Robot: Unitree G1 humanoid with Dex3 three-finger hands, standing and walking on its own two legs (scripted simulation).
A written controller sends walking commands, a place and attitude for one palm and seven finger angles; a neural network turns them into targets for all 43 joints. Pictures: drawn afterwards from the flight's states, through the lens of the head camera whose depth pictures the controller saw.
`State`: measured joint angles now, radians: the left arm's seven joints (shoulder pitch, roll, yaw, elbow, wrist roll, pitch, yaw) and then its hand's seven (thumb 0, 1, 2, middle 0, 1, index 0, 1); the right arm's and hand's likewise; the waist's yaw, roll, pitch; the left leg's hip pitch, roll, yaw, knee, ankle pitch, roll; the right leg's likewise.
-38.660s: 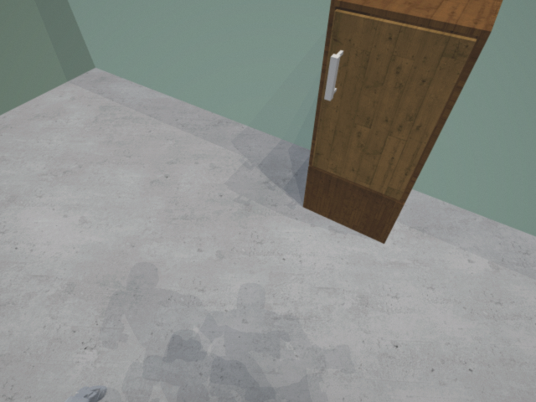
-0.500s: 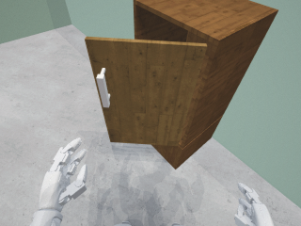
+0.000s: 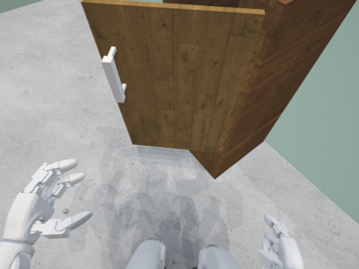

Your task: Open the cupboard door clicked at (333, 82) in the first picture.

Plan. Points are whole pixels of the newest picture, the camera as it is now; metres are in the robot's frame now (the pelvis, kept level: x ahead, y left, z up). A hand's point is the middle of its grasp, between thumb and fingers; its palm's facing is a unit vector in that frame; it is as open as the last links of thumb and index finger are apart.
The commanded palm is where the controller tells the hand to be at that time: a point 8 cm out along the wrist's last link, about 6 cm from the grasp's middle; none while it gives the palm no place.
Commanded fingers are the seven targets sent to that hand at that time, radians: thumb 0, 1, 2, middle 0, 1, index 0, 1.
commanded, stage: raise the hand with hooked fingers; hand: left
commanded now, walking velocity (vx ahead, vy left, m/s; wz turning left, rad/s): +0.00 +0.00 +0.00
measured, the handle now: (116, 76) +0.56 +0.20 +0.06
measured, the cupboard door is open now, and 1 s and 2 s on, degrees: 46 46 46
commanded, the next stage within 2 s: move the hooked fingers beside the handle in 1.28 s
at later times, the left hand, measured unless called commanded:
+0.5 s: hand (37, 191) +0.25 +0.29 +0.06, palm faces -0.03 -1.00 -0.06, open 13.6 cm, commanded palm +0.23 +0.34 +0.06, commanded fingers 0.00 -0.50 0.30 -0.30 -1.20 -0.30 -1.20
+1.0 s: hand (25, 169) +0.29 +0.32 +0.07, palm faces -0.06 -1.00 -0.05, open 14.0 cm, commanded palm +0.27 +0.37 +0.07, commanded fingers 0.00 -0.50 0.30 -0.30 -1.20 -0.30 -1.20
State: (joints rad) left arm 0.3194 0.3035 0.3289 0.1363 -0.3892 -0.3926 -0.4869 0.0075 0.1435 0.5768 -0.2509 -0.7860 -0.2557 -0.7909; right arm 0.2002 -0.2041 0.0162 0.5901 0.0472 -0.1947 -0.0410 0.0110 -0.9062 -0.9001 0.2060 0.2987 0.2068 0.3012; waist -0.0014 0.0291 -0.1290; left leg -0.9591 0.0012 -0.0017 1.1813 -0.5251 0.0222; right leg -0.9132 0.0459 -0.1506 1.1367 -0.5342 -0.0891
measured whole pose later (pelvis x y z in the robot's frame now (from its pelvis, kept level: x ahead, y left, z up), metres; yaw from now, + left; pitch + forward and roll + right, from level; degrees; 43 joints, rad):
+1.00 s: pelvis +0.00 +0.05 +0.02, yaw -1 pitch +16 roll -4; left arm 0.00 0.45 0.42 0.41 -0.37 -0.35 -0.56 -0.01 -0.50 0.30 -0.29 -1.20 -0.30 -1.20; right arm 0.29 -0.30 0.02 0.53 0.05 -0.18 -0.04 0.01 -0.91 -0.90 0.20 0.30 0.21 0.30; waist -0.03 0.02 -0.11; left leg -0.87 -0.03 0.03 1.05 -0.47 0.10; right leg -0.81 0.02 -0.11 0.98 -0.45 -0.03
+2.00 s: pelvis +0.00 +0.03 +0.01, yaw -2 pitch +19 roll -3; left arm -0.32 0.51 0.46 0.72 -0.31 -0.36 -0.55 -0.01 -0.50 0.30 -0.30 -1.20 -0.30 -1.20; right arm 0.30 -0.29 0.04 0.57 0.05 -0.11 -0.06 0.01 -0.91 -0.90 0.20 0.30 0.20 0.30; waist -0.06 0.01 -0.12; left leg -0.94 0.00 0.03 1.10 -0.49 0.07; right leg -0.89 0.05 -0.11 1.04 -0.48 -0.06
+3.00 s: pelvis +0.00 +0.05 +0.00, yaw -3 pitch +26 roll -5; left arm -0.88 0.67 0.47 1.19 -0.13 -0.40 -0.42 -0.01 -0.50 0.30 -0.30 -1.20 -0.30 -1.20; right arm 0.37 -0.29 0.06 0.61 0.01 0.06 -0.03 0.00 -0.91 -0.90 0.20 0.30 0.21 0.30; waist -0.18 0.03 -0.11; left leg -1.13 0.01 0.03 1.19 -0.51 0.09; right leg -1.07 0.05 -0.12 1.09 -0.48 -0.04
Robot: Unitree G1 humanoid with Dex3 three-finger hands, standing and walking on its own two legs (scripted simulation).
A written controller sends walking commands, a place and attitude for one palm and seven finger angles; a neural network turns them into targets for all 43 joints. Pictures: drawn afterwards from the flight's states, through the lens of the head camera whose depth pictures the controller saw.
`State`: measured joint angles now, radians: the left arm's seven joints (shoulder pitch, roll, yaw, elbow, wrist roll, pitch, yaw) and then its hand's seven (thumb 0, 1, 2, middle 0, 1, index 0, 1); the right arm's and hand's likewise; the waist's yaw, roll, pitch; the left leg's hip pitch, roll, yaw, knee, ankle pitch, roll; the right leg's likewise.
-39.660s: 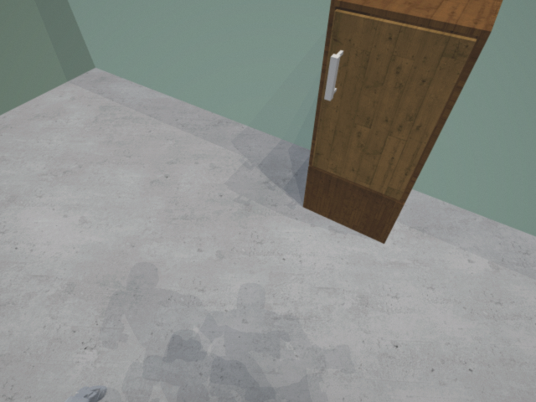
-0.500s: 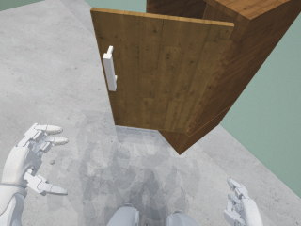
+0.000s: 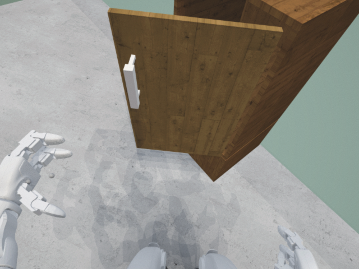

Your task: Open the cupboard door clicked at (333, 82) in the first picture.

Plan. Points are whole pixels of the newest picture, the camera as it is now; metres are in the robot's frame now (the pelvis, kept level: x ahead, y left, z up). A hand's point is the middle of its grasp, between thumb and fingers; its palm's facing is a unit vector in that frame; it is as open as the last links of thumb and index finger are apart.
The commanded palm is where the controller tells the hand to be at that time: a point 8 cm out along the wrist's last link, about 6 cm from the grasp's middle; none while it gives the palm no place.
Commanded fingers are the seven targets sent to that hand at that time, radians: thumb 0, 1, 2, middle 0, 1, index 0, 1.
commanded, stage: raise the hand with hooked fingers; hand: left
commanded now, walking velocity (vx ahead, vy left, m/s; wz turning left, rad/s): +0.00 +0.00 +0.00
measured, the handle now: (133, 82) +0.56 +0.16 +0.03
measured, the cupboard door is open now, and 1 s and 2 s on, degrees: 46 46 46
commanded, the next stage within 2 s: move the hooked fingers beside the handle in 0.28 s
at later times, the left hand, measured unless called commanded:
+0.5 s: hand (61, 172) +0.29 +0.26 +0.04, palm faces -0.02 -1.00 -0.05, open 14.0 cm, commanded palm +0.28 +0.31 +0.05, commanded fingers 0.00 -0.50 0.30 -0.30 -1.20 -0.30 -1.20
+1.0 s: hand (77, 142) +0.36 +0.25 +0.04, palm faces -0.02 -1.00 -0.04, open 14.0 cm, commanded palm +0.35 +0.30 +0.04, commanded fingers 0.00 -0.50 0.30 -0.30 -1.20 -0.30 -1.20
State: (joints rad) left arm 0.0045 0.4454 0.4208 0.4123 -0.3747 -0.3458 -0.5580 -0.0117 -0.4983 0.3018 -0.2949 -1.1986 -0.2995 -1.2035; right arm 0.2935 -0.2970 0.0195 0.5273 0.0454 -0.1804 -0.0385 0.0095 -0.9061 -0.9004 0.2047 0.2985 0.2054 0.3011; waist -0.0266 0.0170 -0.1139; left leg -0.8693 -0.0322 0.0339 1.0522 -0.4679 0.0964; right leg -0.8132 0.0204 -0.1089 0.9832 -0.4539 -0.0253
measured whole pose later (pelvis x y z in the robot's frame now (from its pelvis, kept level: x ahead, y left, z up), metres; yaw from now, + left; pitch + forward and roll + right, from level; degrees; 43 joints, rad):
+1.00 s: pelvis +0.00 -0.03 -0.01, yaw -1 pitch +19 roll -3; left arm -0.32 0.51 0.46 0.72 -0.31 -0.36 -0.55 -0.01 -0.50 0.30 -0.30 -1.20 -0.30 -1.20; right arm 0.30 -0.29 0.04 0.57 0.05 -0.11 -0.06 0.01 -0.91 -0.90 0.20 0.30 0.20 0.30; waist -0.06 0.01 -0.12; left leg -0.94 0.00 0.03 1.10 -0.49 0.07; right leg -0.89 0.05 -0.11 1.04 -0.48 -0.06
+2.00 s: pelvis +0.00 -0.01 -0.03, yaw -2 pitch +26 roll -5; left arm -0.88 0.67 0.47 1.19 -0.13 -0.40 -0.42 -0.01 -0.50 0.30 -0.30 -1.20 -0.30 -1.20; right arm 0.37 -0.29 0.06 0.61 0.01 0.06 -0.03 0.00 -0.91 -0.90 0.20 0.30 0.21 0.30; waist -0.18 0.03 -0.11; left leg -1.13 0.01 0.03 1.19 -0.51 0.09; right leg -1.07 0.05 -0.12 1.09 -0.48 -0.04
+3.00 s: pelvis +0.00 -0.01 -0.03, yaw -3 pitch +25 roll -5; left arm -0.85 0.65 0.45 1.16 -0.15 -0.40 -0.43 -0.01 -0.50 0.30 -0.29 -1.20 -0.30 -1.20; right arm 0.37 -0.28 0.06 0.61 0.02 0.09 -0.02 0.00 -0.91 -0.90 0.20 0.30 0.21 0.30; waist -0.17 0.02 -0.11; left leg -1.11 0.01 0.02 1.18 -0.51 0.09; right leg -1.05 0.06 -0.12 1.08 -0.47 -0.04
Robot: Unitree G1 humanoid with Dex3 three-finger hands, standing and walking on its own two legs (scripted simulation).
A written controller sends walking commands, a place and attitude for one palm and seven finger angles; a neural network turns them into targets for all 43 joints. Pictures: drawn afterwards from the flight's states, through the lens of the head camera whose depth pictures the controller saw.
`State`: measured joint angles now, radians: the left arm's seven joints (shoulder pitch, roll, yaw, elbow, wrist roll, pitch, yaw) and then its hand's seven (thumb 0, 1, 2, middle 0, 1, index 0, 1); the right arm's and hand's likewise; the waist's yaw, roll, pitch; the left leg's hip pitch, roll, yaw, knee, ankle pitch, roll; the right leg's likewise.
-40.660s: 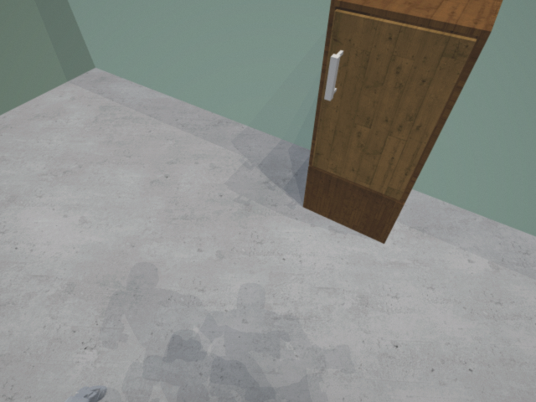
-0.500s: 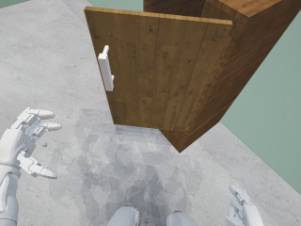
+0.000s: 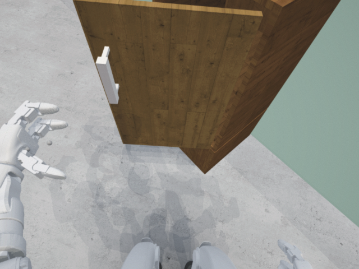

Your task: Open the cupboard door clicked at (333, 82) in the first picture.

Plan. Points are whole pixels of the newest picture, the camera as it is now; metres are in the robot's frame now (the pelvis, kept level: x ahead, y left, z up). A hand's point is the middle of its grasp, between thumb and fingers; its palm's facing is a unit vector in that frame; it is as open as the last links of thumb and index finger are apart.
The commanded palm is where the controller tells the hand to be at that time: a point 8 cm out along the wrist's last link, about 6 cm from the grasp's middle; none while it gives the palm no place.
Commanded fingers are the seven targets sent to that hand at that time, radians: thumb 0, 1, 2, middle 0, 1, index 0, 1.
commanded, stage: move the hooked fingers beside the handle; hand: left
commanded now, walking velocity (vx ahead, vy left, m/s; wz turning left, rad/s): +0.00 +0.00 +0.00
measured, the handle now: (110, 76) +0.56 +0.19 +0.04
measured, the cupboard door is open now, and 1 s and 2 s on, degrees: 46 46 46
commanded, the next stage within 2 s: slide the fingers in behind the handle in 1.78 s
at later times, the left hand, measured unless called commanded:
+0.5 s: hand (62, 116) +0.43 +0.27 +0.04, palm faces -0.02 -1.00 -0.02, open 14.0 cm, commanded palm +0.41 +0.31 +0.05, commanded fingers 0.00 -0.50 0.30 -0.30 -1.20 -0.30 -1.20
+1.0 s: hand (77, 92) +0.51 +0.26 +0.04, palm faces -0.01 -1.00 -0.01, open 14.0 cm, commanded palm +0.49 +0.30 +0.04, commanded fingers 0.00 -0.50 0.30 -0.30 -1.20 -0.30 -1.20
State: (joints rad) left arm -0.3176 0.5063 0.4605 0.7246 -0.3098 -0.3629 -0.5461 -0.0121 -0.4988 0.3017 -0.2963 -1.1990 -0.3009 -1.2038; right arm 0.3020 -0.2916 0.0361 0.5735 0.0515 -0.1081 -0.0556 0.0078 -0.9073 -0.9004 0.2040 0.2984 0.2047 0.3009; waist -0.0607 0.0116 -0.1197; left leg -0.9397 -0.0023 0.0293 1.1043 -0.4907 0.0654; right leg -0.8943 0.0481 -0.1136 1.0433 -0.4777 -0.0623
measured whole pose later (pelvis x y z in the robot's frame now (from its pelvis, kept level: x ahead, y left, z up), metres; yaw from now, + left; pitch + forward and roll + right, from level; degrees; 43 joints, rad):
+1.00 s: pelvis +0.00 +0.02 -0.02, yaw -2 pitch +26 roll -5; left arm -0.88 0.67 0.47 1.19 -0.13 -0.40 -0.42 -0.01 -0.50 0.30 -0.30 -1.20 -0.30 -1.20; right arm 0.37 -0.29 0.06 0.61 0.01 0.06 -0.03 0.00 -0.91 -0.90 0.20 0.30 0.21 0.30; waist -0.18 0.03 -0.11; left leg -1.13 0.01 0.03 1.19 -0.51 0.09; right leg -1.07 0.05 -0.12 1.09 -0.48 -0.04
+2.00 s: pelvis +0.00 +0.02 -0.02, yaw -2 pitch +25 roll -5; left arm -0.85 0.65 0.45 1.16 -0.15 -0.40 -0.43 -0.01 -0.50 0.30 -0.29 -1.20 -0.30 -1.20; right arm 0.37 -0.28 0.06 0.61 0.02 0.09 -0.02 0.00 -0.91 -0.90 0.20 0.30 0.21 0.30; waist -0.17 0.02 -0.11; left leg -1.11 0.01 0.02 1.18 -0.51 0.09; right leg -1.05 0.06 -0.12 1.08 -0.47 -0.04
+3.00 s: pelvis +0.00 +0.01 -0.01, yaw -1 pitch +23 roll -4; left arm -0.80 0.45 0.35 1.11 -0.13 -0.47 -0.25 -0.01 -0.50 0.30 -0.30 -1.20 -0.30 -1.20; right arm 0.36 -0.26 0.04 0.61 0.01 0.09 0.02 0.00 -0.91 -0.90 0.20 0.30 0.20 0.30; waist -0.16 0.03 -0.13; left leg -1.06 0.01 0.04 1.16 -0.51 0.08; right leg -1.01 0.06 -0.10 1.08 -0.48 -0.05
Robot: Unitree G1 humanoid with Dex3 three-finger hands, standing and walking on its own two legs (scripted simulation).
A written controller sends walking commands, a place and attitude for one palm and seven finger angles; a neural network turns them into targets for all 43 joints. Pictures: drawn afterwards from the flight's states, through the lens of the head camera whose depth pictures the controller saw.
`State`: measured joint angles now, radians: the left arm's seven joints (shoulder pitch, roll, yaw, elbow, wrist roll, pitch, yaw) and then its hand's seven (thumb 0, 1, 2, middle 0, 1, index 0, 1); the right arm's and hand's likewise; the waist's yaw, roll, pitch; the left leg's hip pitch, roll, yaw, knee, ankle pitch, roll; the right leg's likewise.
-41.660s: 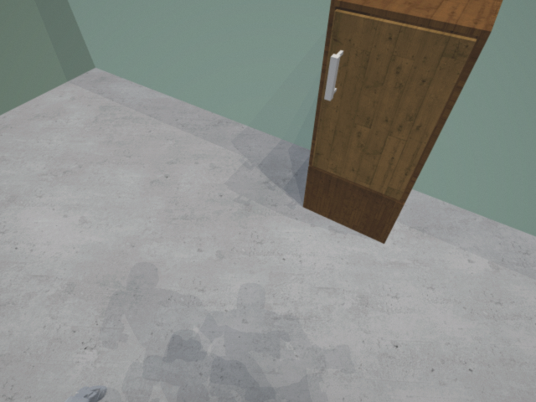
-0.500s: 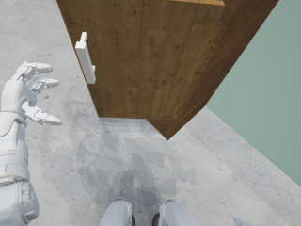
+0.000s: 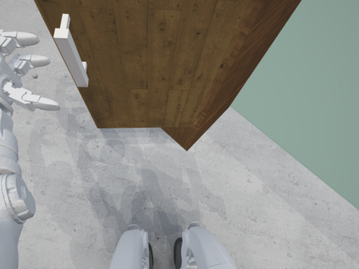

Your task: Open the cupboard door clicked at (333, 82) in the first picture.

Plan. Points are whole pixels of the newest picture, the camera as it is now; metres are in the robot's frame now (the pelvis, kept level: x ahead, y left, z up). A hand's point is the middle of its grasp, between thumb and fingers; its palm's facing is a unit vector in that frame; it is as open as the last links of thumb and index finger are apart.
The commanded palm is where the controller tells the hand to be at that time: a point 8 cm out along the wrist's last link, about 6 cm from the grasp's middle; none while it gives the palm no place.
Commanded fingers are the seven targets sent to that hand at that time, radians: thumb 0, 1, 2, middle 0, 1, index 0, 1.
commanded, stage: move the hooked fingers beside the handle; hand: left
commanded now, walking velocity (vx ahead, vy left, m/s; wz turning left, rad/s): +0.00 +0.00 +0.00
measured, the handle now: (74, 53) +0.55 +0.19 +0.06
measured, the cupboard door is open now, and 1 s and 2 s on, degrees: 46 46 46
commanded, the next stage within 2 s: slide the fingers in behind the handle in 0.78 s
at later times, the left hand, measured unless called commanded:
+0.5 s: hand (31, 80) +0.49 +0.26 +0.06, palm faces +0.01 -1.00 -0.01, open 14.0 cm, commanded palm +0.47 +0.29 +0.06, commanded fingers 0.00 -0.50 0.30 -0.30 -1.20 -0.30 -1.20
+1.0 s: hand (36, 78) +0.49 +0.25 +0.05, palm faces +0.00 -1.00 -0.01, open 14.0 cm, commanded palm +0.47 +0.28 +0.06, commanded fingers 0.00 -0.50 0.30 -0.30 -1.20 -0.30 -1.20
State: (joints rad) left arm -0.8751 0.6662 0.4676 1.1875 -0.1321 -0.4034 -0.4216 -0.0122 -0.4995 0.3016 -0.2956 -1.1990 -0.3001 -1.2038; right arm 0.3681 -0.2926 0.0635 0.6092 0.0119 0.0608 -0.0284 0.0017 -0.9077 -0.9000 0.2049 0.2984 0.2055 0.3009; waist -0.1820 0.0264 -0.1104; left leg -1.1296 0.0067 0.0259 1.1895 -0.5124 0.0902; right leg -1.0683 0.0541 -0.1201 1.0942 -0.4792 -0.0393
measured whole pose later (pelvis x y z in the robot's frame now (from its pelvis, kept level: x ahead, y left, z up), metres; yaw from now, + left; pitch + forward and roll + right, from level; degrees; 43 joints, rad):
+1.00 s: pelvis +0.00 +0.00 +0.00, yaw +0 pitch +25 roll -5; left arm -0.85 0.65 0.45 1.16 -0.15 -0.40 -0.43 -0.01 -0.50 0.30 -0.29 -1.20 -0.30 -1.20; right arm 0.37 -0.28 0.06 0.61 0.02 0.09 -0.02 0.00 -0.91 -0.90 0.20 0.30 0.21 0.30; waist -0.17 0.02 -0.11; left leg -1.11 0.01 0.02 1.18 -0.51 0.09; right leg -1.05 0.06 -0.12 1.08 -0.47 -0.04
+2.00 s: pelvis +0.00 -0.01 +0.01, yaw +0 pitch +23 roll -4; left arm -0.80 0.45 0.35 1.11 -0.13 -0.47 -0.25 -0.01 -0.50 0.30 -0.30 -1.20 -0.30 -1.20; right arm 0.36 -0.26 0.04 0.61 0.01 0.09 0.02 0.00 -0.91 -0.90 0.20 0.30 0.20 0.30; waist -0.16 0.03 -0.13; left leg -1.06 0.01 0.04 1.16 -0.51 0.08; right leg -1.01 0.06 -0.10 1.08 -0.48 -0.05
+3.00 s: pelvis +0.01 -0.01 +0.01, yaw +0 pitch +24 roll -4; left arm -0.81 0.46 0.36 1.13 -0.13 -0.46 -0.24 0.00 0.21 0.60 -0.35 -1.27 -0.35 -1.28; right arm 0.37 -0.26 0.04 0.61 0.01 0.08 0.02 0.00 -0.91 -0.90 0.20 0.30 0.20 0.30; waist -0.16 0.03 -0.13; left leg -1.06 0.01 0.03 1.16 -0.52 0.07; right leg -1.02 0.06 -0.10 1.09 -0.49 -0.06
